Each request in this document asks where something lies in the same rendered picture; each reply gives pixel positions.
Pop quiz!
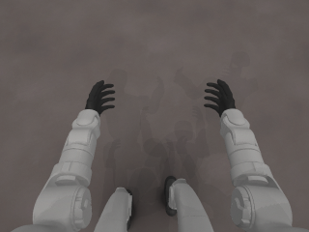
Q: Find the robot left foot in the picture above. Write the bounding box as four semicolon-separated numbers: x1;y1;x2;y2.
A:
126;189;133;231

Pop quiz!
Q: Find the right robot thigh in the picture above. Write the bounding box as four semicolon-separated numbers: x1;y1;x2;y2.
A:
169;183;214;232

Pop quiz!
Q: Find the right robot hand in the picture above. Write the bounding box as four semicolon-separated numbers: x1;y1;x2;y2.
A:
204;79;236;118

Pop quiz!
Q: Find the robot left forearm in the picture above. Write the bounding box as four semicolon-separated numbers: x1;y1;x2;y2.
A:
32;109;100;224

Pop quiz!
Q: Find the robot right forearm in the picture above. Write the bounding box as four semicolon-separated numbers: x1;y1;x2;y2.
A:
219;108;293;224

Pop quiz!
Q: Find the right robot upper arm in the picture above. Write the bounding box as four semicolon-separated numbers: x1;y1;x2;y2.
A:
230;185;309;232

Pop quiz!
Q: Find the left robot upper arm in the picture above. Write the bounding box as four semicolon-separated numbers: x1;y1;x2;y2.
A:
11;185;92;232

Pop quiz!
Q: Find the left robot hand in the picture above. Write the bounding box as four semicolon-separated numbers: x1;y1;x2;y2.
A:
85;80;115;117

